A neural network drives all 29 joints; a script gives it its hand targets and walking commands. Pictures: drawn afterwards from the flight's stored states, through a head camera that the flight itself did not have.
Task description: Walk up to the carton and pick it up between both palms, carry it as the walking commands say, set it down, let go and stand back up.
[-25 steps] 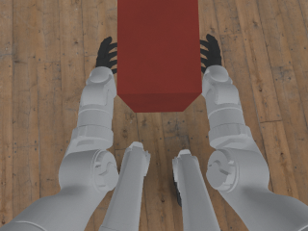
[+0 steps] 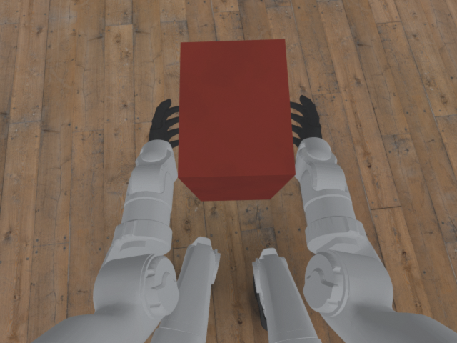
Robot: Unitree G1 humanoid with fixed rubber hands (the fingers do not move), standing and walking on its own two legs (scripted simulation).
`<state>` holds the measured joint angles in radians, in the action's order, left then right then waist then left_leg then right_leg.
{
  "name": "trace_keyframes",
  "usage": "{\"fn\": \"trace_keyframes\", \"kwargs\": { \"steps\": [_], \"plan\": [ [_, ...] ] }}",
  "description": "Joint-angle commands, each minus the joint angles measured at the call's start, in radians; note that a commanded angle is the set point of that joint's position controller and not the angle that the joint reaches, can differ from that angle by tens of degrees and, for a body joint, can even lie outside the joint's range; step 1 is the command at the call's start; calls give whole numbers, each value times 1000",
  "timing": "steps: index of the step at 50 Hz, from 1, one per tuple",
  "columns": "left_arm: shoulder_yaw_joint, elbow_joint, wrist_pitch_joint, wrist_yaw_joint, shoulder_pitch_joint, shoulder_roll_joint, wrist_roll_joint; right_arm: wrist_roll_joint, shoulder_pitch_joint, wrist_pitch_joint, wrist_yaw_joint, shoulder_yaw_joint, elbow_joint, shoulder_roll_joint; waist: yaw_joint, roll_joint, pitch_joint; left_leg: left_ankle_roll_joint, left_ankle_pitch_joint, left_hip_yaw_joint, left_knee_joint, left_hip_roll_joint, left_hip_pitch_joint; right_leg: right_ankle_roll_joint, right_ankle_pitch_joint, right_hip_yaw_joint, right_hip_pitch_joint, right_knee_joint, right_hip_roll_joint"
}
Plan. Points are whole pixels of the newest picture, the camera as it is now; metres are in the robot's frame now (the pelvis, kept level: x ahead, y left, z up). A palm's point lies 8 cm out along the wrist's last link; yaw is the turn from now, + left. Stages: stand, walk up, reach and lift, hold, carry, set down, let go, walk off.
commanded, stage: reach and lift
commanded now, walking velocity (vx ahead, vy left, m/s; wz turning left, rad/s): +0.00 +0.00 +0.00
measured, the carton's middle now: (234, 136) +0.47 +0.04 -0.12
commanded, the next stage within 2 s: none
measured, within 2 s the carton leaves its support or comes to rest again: neither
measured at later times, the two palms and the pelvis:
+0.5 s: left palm (153, 141) +0.40 +0.16 +0.02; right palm (327, 138) +0.42 -0.10 +0.03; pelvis +0.03 +0.00 +0.07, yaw +0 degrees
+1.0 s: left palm (139, 137) +0.37 +0.15 +0.09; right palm (352, 135) +0.40 -0.11 +0.09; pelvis +0.04 +0.00 +0.12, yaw +0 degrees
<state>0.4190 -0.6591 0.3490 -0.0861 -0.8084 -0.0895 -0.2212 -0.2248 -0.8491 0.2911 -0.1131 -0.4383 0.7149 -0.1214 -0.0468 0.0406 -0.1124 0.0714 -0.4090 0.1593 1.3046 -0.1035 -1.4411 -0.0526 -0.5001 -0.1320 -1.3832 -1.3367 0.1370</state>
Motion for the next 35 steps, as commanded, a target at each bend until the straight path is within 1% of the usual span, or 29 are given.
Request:
{"fn": "trace_keyframes", "kwargs": {
  "steps": [1,11,35],
  "plan": [
    [-565,21,-57,242,-680,-1080,142,117,-605,-19,252,530,54,-1094,-21,-34,-879,-18,281,-177,-139,-62,672,20,239,130,337,200,53],
    [-594,41,-74,243,-568,-1098,128,104,-488,-36,259,561,29,-1105,-16,-35,-812,-22,311,-155,-238,-55,778,25,272,109,433,303,42],
    [-655,101,-83,244,-311,-1105,104,82,-237,-46,266,624,-34,-1102,-12,-33,-637,-22,472,-113,-508,-30,1058,31,431,61,732,576,12]
  ]
}}
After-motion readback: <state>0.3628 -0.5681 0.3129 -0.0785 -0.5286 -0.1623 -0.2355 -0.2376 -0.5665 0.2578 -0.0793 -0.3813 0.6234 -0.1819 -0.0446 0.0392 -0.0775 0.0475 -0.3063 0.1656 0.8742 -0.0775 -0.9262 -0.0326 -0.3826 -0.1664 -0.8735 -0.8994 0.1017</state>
